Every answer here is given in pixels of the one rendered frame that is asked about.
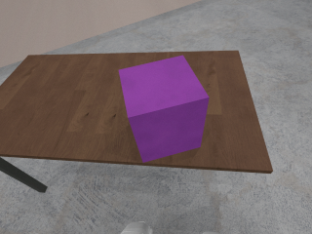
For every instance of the carton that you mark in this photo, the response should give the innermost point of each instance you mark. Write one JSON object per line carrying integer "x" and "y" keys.
{"x": 166, "y": 106}

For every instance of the left robot thigh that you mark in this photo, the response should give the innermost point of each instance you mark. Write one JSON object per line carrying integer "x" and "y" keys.
{"x": 137, "y": 227}

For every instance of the table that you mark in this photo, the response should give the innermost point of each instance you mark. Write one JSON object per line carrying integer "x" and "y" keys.
{"x": 71, "y": 107}

